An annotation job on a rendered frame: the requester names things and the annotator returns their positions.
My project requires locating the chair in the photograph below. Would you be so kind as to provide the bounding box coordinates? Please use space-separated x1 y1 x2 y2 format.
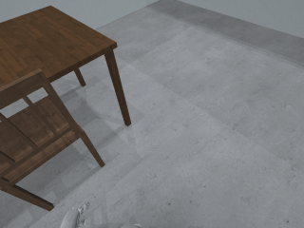
0 68 105 212

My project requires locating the robot left hand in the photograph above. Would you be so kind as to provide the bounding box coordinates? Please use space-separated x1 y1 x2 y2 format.
60 201 94 228

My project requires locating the table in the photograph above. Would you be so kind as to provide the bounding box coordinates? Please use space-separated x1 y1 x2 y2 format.
0 6 131 126

